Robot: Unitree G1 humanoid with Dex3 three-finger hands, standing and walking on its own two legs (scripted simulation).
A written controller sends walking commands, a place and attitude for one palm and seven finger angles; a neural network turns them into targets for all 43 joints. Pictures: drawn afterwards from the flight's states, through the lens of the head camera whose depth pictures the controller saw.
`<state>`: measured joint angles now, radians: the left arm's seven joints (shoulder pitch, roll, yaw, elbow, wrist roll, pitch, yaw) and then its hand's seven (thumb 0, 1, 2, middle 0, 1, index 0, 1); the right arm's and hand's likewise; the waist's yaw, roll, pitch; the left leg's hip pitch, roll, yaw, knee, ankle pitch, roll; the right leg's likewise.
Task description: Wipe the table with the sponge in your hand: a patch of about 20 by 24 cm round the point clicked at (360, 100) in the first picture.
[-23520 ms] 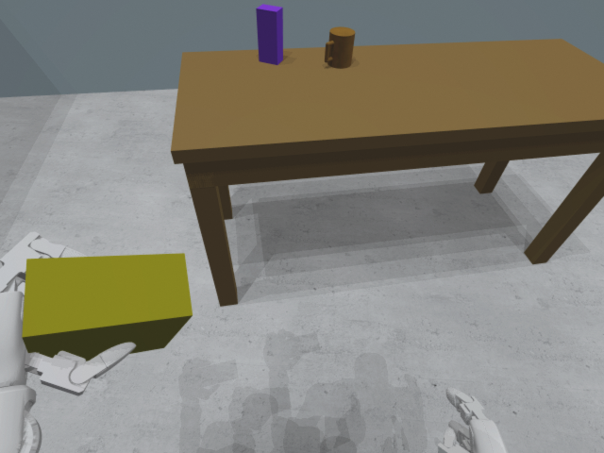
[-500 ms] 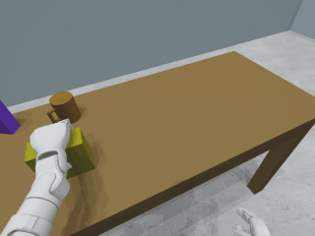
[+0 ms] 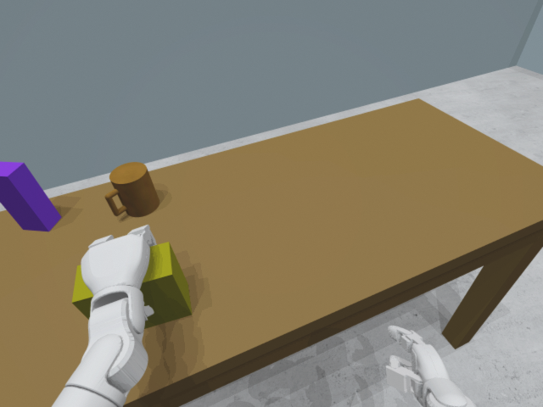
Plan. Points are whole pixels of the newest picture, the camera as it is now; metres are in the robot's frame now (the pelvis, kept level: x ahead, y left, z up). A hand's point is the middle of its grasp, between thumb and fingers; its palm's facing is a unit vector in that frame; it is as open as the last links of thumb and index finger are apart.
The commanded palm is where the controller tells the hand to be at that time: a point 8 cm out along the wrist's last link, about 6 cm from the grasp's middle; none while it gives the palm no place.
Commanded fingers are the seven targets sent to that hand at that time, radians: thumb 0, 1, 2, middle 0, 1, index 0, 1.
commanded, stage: wipe back along the middle lane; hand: left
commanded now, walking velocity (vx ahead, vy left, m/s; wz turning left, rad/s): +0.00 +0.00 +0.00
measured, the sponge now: (142, 298) +0.28 +0.26 +0.01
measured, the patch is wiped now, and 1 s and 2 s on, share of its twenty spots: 0.80 0.85 0.95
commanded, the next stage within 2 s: slide across to the third lane in 0.12 s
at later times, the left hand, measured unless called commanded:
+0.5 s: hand (145, 294) +0.25 +0.23 +0.07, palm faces +0.05 -0.09 -1.00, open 10.6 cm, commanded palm +0.22 +0.20 +0.11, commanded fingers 0.00 0.10 1.30 -1.20 -1.60 -1.20 -1.60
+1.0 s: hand (181, 285) +0.27 +0.18 +0.07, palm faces +0.05 -0.08 -1.00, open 10.5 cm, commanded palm +0.25 +0.15 +0.11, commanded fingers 0.00 0.10 1.30 -1.20 -1.60 -1.20 -1.60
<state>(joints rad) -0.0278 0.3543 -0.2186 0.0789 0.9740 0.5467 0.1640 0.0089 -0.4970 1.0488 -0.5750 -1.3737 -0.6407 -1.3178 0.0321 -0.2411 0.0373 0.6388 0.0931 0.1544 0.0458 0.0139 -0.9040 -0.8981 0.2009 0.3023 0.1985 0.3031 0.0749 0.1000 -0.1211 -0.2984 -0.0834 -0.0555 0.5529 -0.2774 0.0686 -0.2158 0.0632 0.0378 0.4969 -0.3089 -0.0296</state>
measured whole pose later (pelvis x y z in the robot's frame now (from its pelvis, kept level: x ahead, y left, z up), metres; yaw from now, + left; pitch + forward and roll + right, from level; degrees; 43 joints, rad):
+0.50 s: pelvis -0.02 -0.03 +0.00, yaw +0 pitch -1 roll +0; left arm -0.03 0.36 -0.23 0.08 0.96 0.59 0.11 0.01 -0.50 1.05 -0.59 -1.36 -0.67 -1.29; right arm 0.03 -0.26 0.03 0.66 0.09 0.13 0.01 0.01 -0.90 -0.90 0.20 0.30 0.20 0.30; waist 0.08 0.09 -0.09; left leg -0.27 -0.06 -0.07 0.55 -0.26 0.03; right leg -0.20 0.09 0.03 0.51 -0.30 -0.07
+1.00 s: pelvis -0.03 -0.05 +0.00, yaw +1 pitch -1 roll +0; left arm -0.21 0.28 -0.33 0.26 0.97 0.59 0.14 0.00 -0.52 1.05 -0.61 -1.34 -0.69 -1.26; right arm 0.03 -0.24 0.03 0.69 0.09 0.11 0.01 0.02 -0.90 -0.90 0.20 0.30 0.20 0.30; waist 0.09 0.09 -0.11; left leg -0.30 -0.05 -0.09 0.56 -0.25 0.00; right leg -0.24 0.10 0.00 0.56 -0.30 -0.09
